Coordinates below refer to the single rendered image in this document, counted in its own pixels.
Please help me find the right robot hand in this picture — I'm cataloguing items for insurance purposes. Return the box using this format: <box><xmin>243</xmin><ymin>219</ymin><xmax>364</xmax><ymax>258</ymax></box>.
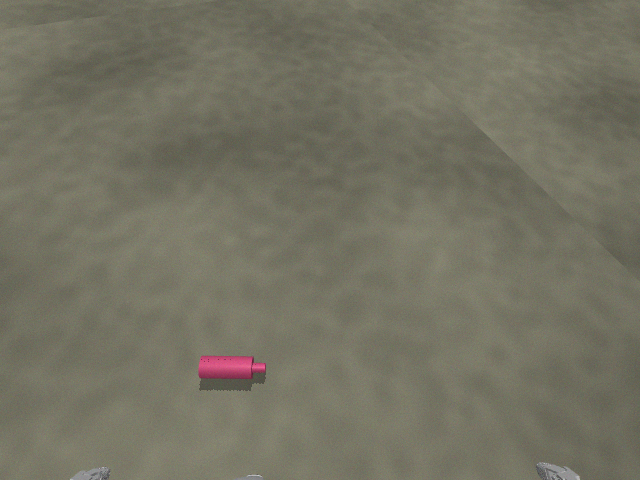
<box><xmin>536</xmin><ymin>462</ymin><xmax>580</xmax><ymax>480</ymax></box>

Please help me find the bottle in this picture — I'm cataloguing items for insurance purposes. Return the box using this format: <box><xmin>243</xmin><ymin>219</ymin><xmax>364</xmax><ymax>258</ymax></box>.
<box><xmin>198</xmin><ymin>356</ymin><xmax>266</xmax><ymax>379</ymax></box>

